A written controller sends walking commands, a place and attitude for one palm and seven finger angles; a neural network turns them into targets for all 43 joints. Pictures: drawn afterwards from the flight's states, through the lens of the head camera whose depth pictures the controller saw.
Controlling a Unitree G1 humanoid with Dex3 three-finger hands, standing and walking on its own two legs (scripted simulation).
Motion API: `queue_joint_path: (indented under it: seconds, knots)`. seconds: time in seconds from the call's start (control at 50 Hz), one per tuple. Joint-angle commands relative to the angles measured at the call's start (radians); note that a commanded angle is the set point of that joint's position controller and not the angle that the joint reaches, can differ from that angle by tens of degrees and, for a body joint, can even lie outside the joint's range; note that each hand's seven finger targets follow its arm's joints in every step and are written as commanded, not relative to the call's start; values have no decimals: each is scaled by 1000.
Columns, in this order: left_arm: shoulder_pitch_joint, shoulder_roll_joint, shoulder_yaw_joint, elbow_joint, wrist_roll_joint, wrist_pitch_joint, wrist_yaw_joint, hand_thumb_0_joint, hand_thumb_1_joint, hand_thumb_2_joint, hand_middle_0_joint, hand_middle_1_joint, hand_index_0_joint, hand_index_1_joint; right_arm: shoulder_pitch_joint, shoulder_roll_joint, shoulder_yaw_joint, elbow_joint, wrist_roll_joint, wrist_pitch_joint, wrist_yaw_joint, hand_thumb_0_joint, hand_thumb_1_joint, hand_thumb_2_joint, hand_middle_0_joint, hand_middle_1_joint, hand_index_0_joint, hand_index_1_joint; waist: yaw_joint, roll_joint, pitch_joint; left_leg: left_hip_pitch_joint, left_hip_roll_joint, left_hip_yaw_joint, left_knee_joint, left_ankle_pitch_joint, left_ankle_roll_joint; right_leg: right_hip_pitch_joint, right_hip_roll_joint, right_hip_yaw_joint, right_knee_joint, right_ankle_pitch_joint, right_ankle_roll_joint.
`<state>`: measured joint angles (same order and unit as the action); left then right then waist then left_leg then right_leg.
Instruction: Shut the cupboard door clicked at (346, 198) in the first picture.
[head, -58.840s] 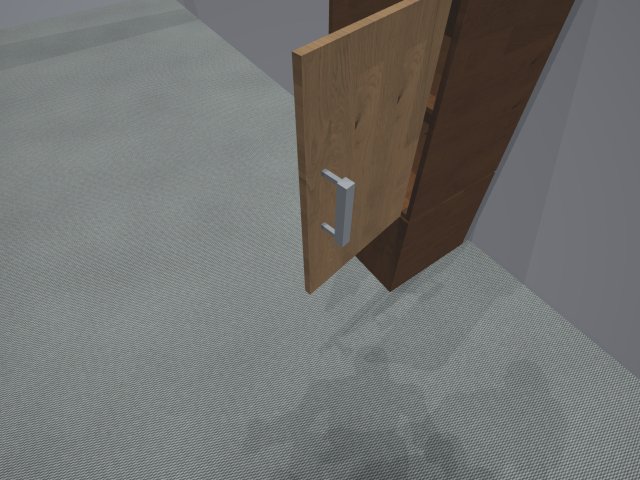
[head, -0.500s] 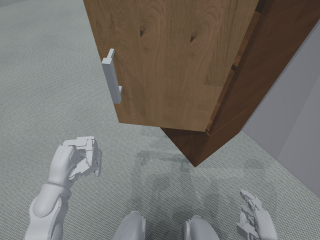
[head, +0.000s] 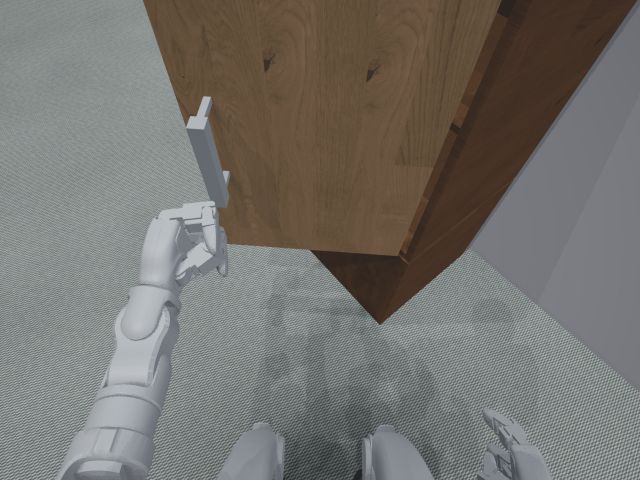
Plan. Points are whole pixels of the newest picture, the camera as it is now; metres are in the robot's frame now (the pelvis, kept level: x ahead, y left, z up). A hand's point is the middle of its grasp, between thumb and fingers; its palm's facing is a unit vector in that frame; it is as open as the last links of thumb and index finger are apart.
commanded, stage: bring the fist close to the handle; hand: left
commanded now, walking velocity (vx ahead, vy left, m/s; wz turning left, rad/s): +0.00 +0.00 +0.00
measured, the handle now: (213, 156) +0.54 +0.17 +0.05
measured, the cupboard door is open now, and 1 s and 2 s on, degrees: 47 47 33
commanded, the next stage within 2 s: push the door shut along its arc in 0.62 s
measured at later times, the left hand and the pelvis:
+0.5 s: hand (233, 217) +0.43 +0.13 +0.05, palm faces -0.04 -1.00 -0.03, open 3.1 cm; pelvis +0.01 -0.01 +0.01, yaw -1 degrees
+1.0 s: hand (233, 197) +0.45 +0.13 +0.06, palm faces -0.11 -0.99 -0.04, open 3.1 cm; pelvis -0.01 -0.01 -0.01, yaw +0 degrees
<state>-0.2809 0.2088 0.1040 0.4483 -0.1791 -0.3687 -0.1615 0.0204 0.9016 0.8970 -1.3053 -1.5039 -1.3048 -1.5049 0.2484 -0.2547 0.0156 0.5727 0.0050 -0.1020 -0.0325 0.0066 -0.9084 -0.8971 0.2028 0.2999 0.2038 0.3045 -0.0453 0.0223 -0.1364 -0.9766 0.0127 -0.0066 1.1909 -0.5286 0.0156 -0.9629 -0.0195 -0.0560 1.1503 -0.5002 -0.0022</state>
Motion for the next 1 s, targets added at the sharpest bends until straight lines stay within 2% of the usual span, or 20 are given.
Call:
queue_joint_path:
  seconds: [0.0, 0.08, 0.14, 0.2, 0.24, 0.3, 0.32, 0.36, 0.42, 0.48, 0.56, 0.58, 0.66, 0.68, 0.72, 0.84, 0.9, 0.92, 0.96, 0.98]
  knots:
    - [-370, 144, 78, -60, 20, -59, 43, 0, 900, 900, -1300, -1500, -1300, -1500, 49, -135, -57, -97, 5, -16, -5, 0, -900, -900, 200, 300, 200, 300, -23, 17, -356, 220, -9, -35, -187, 247, -8, 172, 22, 17, -138, 224, -25]
    - [-444, 125, 73, 2, 21, -60, 41, 0, 900, 900, -1300, -1500, -1300, -1500, 81, -138, -64, -91, 3, 1, 6, 0, -900, -900, 200, 300, 200, 300, -30, 23, -429, 263, -6, -33, -182, 327, -11, 198, 25, 16, -135, 301, -24]
    - [-570, 146, 85, 65, 20, -80, 40, 0, 900, 900, -1300, -1500, -1300, -1500, 105, -142, -63, -75, 2, 9, 3, 0, -900, -900, 200, 300, 200, 300, -63, -21, -394, 221, -7, -34, -172, 304, -3, 191, 30, 21, -142, 296, -20]
    - [-669, 158, 105, 165, 33, -107, 47, 0, 900, 900, -1300, -1500, -1300, -1500, 119, -139, -64, -49, -3, 16, 6, 0, -900, -900, 200, 300, 200, 300, -74, -30, -370, 179, -10, -25, -164, 262, 0, 185, 26, 31, -147, 276, -17]
    - [-623, 235, 185, 180, 32, -132, 50, 0, 900, 900, -1300, -1500, -1300, -1500, 131, -146, -68, -57, -8, 21, 7, 0, -900, -900, 200, 300, 200, 300, -39, -27, -424, 169, -17, -16, -158, 292, 3, 235, 29, 41, -136, 311, -21]
    - [-508, 214, 180, 162, 34, -152, 32, 0, 900, 900, -1300, -1500, -1300, -1500, 136, -136, -71, -72, -11, 35, 23, 0, -900, -900, 200, 300, 200, 300, 0, 7, -517, 211, -17, 1, -164, 389, -3, 296, 25, 45, -120, 418, -23]
    - [-506, 185, 150, 159, 36, -150, 25, 0, 900, 900, -1300, -1500, -1300, -1500, 138, -133, -72, -73, -9, 40, 28, 0, -900, -900, 200, 300, 200, 300, -11, 18, -502, 215, -16, 6, -166, 392, -2, 290, 25, 44, -126, 424, -22]
    - [-492, 199, 162, 169, 33, -145, 15, 0, 900, 900, -1300, -1500, -1300, -1500, 148, -136, -75, -73, -7, 50, 30, 0, -900, -900, 200, 300, 200, 300, -15, -3, -470, 191, -16, 10, -170, 384, 1, 303, 28, 48, -138, 431, -18]
    - [-506, 204, 161, 162, 25, -139, 7, 0, 900, 900, -1300, -1500, -1300, -1500, 151, -139, -79, -77, 0, 63, 26, 0, -900, -900, 200, 300, 200, 300, -36, -75, -407, 147, -17, 19, -183, 307, 9, 319, 26, 61, -175, 387, -10]
    - [-585, 223, 175, 125, 11, -169, 4, 0, 900, 900, -1300, -1500, -1300, -1500, 142, -138, -77, -67, 0, 59, 14, 0, -900, -900, 200, 300, 200, 300, -43, -63, -397, 143, -19, 18, -180, 271, 11, 314, 23, 70, -181, 348, -10]
    - [-632, 204, 139, 82, 13, -221, -5, 0, 900, 900, -1300, -1500, -1300, -1500, 130, -136, -79, -47, -4, 43, 9, 0, -900, -900, 200, 300, 200, 300, -48, 24, -439, 216, -15, 6, -173, 283, 8, 265, 25, 64, -167, 339, -16]
    - [-621, 174, 113, 104, 16, -221, -9, 0, 900, 900, -1300, -1500, -1300, -1500, 130, -134, -79, -42, -5, 42, 11, 0, -900, -900, 200, 300, 200, 300, -55, 22, -425, 221, -15, 3, -173, 279, 7, 248, 25, 58, -167, 330, -16]
    - [-586, 193, 126, 196, 25, -190, -21, 0, 900, 900, -1300, -1500, -1300, -1500, 126, -142, -77, -39, -1, 47, 12, 0, -900, -900, 200, 300, 200, 300, -48, 11, -390, 193, -16, -2, -184, 242, 5, 228, 24, 53, -173, 284, -18]
    - [-582, 166, 105, 199, 24, -179, -24, 0, 900, 900, -1300, -1500, -1300, -1500, 121, -140, -78, -44, 0, 50, 14, 0, -900, -900, 200, 300, 200, 300, -51, 21, -388, 201, -16, 0, -186, 236, 5, 217, 23, 51, -176, 276, -18]
    - [-581, 178, 117, 241, 20, -153, -26, 0, 900, 900, -1300, -1500, -1300, -1500, 118, -144, -74, -54, 3, 57, 15, 0, -900, -900, 200, 300, 200, 300, -52, -18, -347, 171, -18, 1, -194, 201, 7, 218, 23, 52, -192, 240, -16]
    - [-847, 289, 171, 247, 26, -197, -35, 0, 900, 900, -1300, -1500, -1300, -1500, 114, -147, -61, -44, 0, 51, -5, 0, -900, -900, 200, 300, 200, 300, -87, -29, -364, 124, -21, -14, -156, 158, 17, 200, 24, 70, -173, 191, -16]
    - [-916, 282, 152, 298, 34, -211, -54, 0, 900, 900, -1300, -1500, -1300, -1500, 112, -151, -59, -26, -3, 43, -4, 0, -900, -900, 200, 300, 200, 300, -101, 22, -417, 153, -18, -25, -139, 169, 12, 152, 24, 64, -147, 195, -19]
    - [-908, 293, 155, 323, 39, -208, -64, 0, 900, 900, -1300, -1500, -1300, -1500, 118, -156, -60, -25, -3, 42, -3, 0, -900, -900, 200, 300, 200, 300, -94, 40, -437, 162, -17, -28, -136, 184, 9, 145, 25, 61, -138, 203, -22]
    - [-924, 298, 149, 383, 43, -189, -84, 0, 900, 900, -1300, -1500, -1300, -1500, 136, -164, -61, -14, -3, 43, -1, 0, -900, -900, 200, 300, 200, 300, -108, 64, -457, 182, -12, -37, -125, 215, 7, 107, 27, 51, -123, 222, -24]
    - [-932, 270, 124, 413, 45, -171, -96, 0, 900, 900, -1300, -1500, -1300, -1500, 146, -163, -61, -11, -3, 46, 2, 0, -900, -900, 200, 300, 200, 300, -115, 71, -453, 187, -12, -43, -125, 227, 6, 92, 28, 45, -118, 226, -25]
